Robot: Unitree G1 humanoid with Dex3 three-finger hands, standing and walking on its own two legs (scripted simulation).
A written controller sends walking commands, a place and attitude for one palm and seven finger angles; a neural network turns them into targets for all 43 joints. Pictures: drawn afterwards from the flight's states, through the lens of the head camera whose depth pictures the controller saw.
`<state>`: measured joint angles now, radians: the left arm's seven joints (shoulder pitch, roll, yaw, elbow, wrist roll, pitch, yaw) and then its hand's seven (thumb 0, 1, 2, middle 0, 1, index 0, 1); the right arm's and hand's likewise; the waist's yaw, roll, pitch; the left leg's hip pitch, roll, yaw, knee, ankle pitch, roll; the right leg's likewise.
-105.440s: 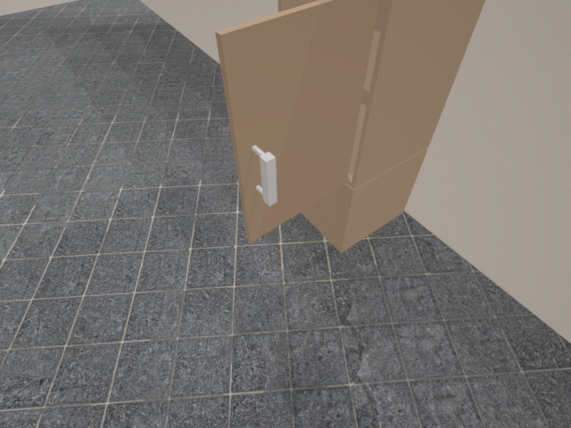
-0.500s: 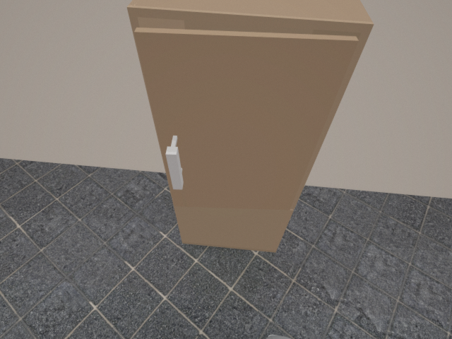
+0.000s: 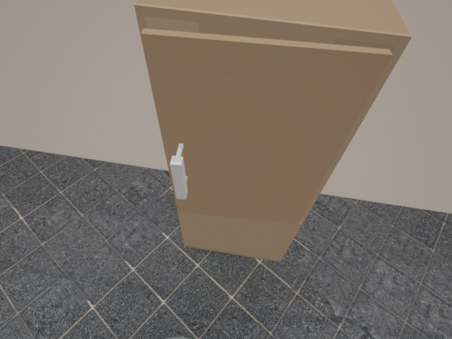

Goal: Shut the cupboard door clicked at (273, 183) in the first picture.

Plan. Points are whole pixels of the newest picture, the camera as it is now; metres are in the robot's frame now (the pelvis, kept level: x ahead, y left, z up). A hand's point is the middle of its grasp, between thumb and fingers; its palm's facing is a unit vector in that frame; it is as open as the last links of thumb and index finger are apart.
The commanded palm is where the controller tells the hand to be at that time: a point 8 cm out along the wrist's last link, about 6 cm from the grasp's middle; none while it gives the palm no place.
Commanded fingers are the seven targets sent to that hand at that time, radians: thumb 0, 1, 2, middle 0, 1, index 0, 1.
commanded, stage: come to a stop and stand still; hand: left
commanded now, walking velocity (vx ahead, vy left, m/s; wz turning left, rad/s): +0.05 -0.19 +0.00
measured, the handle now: (181, 171) +0.48 +0.15 -0.07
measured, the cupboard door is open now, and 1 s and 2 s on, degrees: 4 4 4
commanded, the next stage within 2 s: look again from close up in 0.76 s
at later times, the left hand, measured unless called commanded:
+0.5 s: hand out of the picture -0.02 +0.16 -0.17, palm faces -0.02 -0.98 -0.20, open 7.4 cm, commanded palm none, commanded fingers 0.00 0.90 0.90 -0.20 -0.30 -0.20 -0.30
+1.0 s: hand out of the picture -0.01 +0.17 -0.18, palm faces -0.01 -0.99 -0.17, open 7.4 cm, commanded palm none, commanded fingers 0.00 0.90 0.90 -0.20 -0.30 -0.20 -0.30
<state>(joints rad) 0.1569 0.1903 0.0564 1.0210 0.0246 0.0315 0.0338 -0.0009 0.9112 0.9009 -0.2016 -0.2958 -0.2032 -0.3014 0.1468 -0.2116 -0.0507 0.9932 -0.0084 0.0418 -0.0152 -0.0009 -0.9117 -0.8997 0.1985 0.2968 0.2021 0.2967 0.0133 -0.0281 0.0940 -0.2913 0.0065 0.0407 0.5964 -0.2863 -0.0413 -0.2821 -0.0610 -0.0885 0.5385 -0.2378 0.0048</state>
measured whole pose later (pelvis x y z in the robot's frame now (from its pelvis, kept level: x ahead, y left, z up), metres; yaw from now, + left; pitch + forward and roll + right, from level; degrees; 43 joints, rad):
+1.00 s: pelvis -0.03 +0.00 +0.00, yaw -1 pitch -2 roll -1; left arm 0.31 0.18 -0.01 1.05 0.01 -0.01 0.03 0.00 0.91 0.90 -0.20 -0.30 -0.20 -0.30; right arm 0.26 -0.16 0.00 1.08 -0.01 -0.01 -0.01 0.00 -0.92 -0.90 0.20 0.30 0.20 0.30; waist -0.01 -0.03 0.02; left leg -0.28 0.04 0.05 0.52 -0.21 0.00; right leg -0.14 0.01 -0.01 0.50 -0.32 0.00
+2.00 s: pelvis +0.00 +0.00 -0.01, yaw -3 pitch +0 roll -1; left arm 0.45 0.13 0.02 1.12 0.02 0.01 0.01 0.00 0.91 0.90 -0.20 -0.30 -0.20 -0.30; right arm 0.31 -0.12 -0.02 1.11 -0.02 -0.02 -0.01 0.00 -0.91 -0.90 0.20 0.30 0.20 0.30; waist 0.01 -0.06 0.00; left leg -0.31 0.06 0.08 0.64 -0.32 0.00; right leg -0.18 0.00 -0.01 0.61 -0.41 -0.01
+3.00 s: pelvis +0.01 -0.02 +0.00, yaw -5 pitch -1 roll +1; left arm 0.31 0.17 -0.01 1.02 0.01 0.01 0.02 0.00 0.91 0.90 -0.20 -0.30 -0.20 -0.30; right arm 0.30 -0.20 0.00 1.00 -0.02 0.01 0.00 0.00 -0.92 -0.90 0.20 0.30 0.20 0.30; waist 0.00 0.05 0.02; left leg -0.24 -0.01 0.14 0.46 -0.20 0.05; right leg -0.28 -0.06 -0.07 0.53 -0.22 0.00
